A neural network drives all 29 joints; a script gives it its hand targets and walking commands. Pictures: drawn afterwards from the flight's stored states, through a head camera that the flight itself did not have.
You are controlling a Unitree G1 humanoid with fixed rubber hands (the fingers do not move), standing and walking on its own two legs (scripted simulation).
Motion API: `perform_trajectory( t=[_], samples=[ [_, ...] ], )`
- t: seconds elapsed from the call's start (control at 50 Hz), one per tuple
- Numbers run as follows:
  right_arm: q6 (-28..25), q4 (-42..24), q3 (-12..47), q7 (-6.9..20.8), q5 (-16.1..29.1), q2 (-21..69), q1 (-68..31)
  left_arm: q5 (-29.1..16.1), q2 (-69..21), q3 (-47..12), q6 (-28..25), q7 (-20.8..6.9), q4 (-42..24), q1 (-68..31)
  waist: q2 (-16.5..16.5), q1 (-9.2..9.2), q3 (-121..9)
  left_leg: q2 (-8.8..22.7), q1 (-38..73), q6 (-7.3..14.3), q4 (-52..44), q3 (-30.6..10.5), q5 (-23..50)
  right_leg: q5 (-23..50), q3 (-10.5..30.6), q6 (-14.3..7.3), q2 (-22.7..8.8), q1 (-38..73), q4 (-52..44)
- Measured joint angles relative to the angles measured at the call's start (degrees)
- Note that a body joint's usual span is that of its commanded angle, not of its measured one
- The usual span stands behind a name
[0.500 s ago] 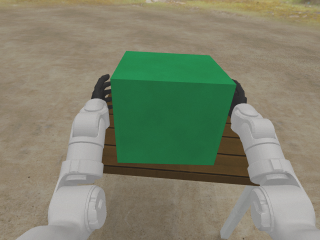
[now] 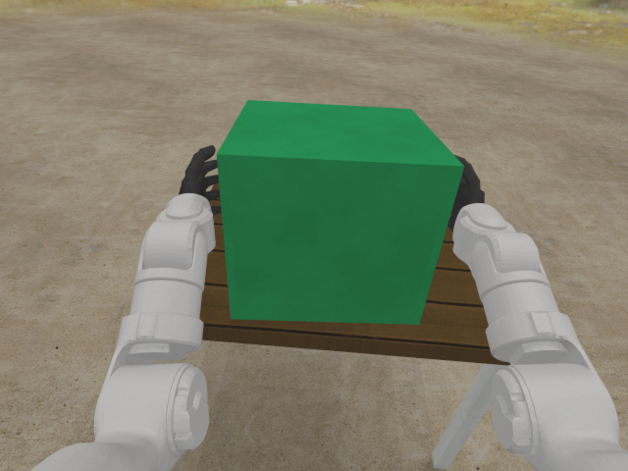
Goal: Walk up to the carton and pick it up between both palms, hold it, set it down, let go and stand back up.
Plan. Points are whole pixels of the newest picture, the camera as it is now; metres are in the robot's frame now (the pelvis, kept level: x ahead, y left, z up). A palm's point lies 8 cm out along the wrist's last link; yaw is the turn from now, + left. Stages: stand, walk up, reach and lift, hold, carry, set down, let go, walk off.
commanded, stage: hold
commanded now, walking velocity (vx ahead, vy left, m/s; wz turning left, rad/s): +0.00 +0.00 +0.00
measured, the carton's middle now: (328, 205) +0.44 +0.01 +0.17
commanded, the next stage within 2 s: set down in 0.30 s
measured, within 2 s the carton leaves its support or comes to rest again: neither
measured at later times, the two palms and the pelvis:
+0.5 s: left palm (191, 200) +0.37 +0.19 +0.21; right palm (467, 199) +0.38 -0.16 +0.23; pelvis +0.00 +0.00 +0.00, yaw +0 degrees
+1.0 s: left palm (218, 213) +0.42 +0.17 +0.15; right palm (454, 221) +0.43 -0.18 +0.16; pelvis +0.03 -0.01 +0.00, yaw +0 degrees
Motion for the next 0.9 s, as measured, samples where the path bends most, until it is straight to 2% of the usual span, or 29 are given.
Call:
perform_trajectory(
  t=[0.3, 0.42, 0.52, 0.6, 0.7, 0.82, 0.9],
  samples=[
    [0.0, 0.0, 0.0, 0.0, 0.0, 0.0, 0.0, 0.0, 0.0, 0.0, 0.0, 0.0, 0.0, 0.0, 0.0, 0.00, 0.0, 0.0, 0.0, 0.0, 0.0, 0.0, 0.0, 0.0, 0.0, 0.0, 0.0, 0.0, 0.0],
    [0.3, -1.1, 0.0, 0.1, 0.2, 0.0, 0.0, 0.0, -0.3, 0.2, 1.4, 0.4, -3.1, 0.7, 0.0, 0.00, 0.0, 0.0, 0.5, 0.0, -0.1, 0.0, 0.0, -0.1, 0.0, 0.0, 0.0, 0.4, 0.0],
    [-0.3, -0.7, 0.0, 1.0, -3.7, 0.4, -2.7, 0.6, -0.6, 2.2, -1.2, -0.5, -2.2, 0.7, 0.0, 0.00, 0.2, 0.0, 0.6, 0.0, -0.3, 0.0, 0.0, -0.2, 0.0, 0.0, 0.0, 0.4, 0.2],
    [-5.0, 4.5, -3.3, 2.9, -10.4, 2.7, -7.2, 3.0, -0.7, 5.8, -5.3, -3.3, 3.0, -0.1, 0.0, 0.00, 0.7, 0.0, 1.1, 0.0, -0.7, 0.0, 0.0, -0.8, 0.0, 0.0, 0.0, 0.4, 0.8],
    [-12.0, 10.6, -8.0, 4.8, -16.8, 4.7, -10.6, 4.1, -0.8, 7.2, -10.1, -4.2, 8.3, -0.2, 0.0, 0.00, 2.5, 0.0, 2.4, 0.0, -1.8, 0.0, 0.0, -1.4, 0.0, 0.0, 0.0, 1.2, 0.9],
    [-19.3, 11.8, -8.5, 5.2, -17.2, 4.7, -7.1, 4.1, -1.5, 7.2, -13.8, -3.4, 9.3, -0.2, 0.0, -0.01, 4.3, 0.0, 3.2, 0.0, -3.2, 0.0, 0.0, -2.1, 0.0, 0.0, 0.0, 1.4, 0.8],
    [-22.4, 11.8, -8.5, 4.5, -14.3, 4.8, -3.5, 4.1, -1.7, 5.9, -14.2, -2.7, 9.3, -0.2, 0.0, 0.00, 5.2, 0.1, 3.4, 0.0, -3.6, 0.0, -0.2, -2.4, 0.0, 0.0, 0.0, 1.5, 0.5]
  ],
)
